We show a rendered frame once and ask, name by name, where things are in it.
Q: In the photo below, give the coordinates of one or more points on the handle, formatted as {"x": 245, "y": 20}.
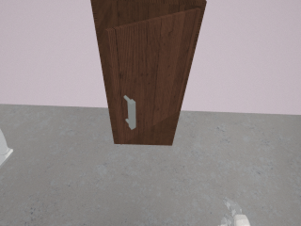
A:
{"x": 131, "y": 112}

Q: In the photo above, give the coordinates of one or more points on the robot right hand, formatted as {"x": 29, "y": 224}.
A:
{"x": 239, "y": 219}

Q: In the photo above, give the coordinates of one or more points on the cupboard door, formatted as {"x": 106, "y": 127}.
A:
{"x": 148, "y": 62}

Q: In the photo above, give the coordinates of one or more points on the robot left hand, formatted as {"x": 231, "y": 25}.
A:
{"x": 5, "y": 151}

